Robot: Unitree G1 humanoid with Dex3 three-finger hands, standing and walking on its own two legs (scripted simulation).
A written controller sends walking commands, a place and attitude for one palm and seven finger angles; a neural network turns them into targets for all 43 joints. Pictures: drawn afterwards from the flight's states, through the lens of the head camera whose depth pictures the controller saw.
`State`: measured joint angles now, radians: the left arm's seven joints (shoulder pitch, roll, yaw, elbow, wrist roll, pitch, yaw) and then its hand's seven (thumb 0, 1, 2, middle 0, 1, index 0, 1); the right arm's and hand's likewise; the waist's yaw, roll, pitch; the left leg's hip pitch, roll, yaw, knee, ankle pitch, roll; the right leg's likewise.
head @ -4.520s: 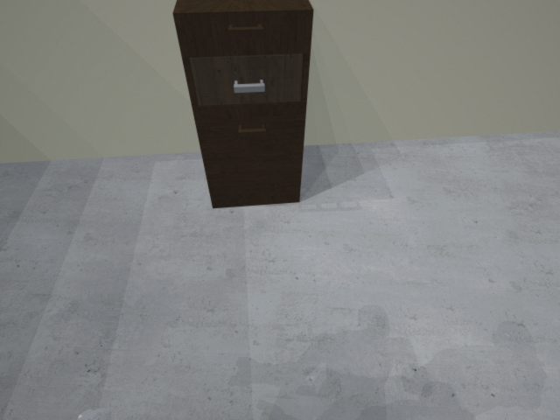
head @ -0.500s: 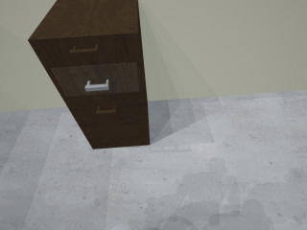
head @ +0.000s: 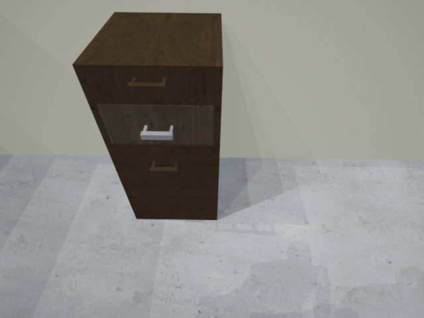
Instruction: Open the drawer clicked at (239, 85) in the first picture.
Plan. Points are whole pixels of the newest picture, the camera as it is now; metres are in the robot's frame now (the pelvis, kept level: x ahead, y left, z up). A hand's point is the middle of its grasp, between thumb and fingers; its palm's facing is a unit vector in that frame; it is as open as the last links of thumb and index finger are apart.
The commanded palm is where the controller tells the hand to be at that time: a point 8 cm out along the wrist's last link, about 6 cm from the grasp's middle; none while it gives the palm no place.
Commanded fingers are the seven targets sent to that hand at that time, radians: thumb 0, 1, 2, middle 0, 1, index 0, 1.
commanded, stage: take the last steps up to it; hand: left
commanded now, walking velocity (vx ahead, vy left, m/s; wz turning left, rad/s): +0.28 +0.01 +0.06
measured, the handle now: (157, 131) +0.71 +0.22 -0.11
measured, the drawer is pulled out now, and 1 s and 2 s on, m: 0.00 0.00 0.00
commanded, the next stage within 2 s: come to a stop and stand still in 0.46 s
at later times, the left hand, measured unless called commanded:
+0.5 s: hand out of the picture +0.06 +0.19 -0.19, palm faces +0.13 -0.99 -0.10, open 7.4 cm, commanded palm none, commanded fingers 0.00 0.90 0.90 -0.20 -0.30 -0.20 -0.30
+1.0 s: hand (129, 254) +0.30 +0.23 -0.16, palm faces +0.02 -0.96 -0.27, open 7.4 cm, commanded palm none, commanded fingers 0.00 0.90 0.90 -0.20 -0.30 -0.20 -0.30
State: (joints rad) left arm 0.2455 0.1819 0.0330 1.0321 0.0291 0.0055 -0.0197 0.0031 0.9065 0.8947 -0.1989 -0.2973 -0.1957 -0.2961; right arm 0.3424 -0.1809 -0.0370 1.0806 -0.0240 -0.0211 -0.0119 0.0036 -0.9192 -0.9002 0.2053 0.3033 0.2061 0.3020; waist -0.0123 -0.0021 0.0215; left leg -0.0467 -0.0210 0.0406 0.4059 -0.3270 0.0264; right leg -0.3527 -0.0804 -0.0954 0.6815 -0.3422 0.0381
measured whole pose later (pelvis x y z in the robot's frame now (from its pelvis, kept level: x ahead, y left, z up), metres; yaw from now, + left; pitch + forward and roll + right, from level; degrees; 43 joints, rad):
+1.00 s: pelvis +0.21 +0.03 -0.01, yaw +0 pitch -1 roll +1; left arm 0.14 0.19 0.05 0.99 0.02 0.03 0.03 0.00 0.91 0.89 -0.20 -0.30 -0.20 -0.30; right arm 0.26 -0.13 -0.06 1.09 -0.02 0.02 -0.03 0.01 -0.91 -0.90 0.21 0.30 0.21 0.30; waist -0.03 0.02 0.07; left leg -0.21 0.05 0.18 0.52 -0.29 0.01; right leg -0.25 -0.05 -0.06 0.56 -0.25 0.01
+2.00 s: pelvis +0.20 +0.02 +0.00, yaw +1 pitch +0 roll +0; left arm 0.23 0.15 0.02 1.14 0.00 -0.01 0.04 0.01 0.94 0.89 -0.20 -0.30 -0.20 -0.30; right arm 0.33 -0.12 -0.01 1.18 -0.01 0.00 -0.05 0.01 -0.91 -0.90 0.20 0.30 0.20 0.30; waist -0.03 0.03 0.02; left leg -0.09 0.06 0.01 0.41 -0.31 -0.05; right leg -0.18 0.02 -0.08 0.45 -0.27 -0.05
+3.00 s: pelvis +0.16 +0.10 +0.00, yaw -1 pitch -3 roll +0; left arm 0.33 0.17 -0.01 1.09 0.02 0.01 0.04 0.00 0.91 0.89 -0.20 -0.30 -0.20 -0.30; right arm 0.32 -0.15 0.01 1.11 -0.01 0.00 -0.02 0.01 -0.91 -0.90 0.20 0.30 0.20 0.30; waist 0.00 -0.01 0.03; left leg -0.11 -0.05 0.07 0.43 -0.28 0.07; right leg -0.19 -0.08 -0.01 0.43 -0.20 0.06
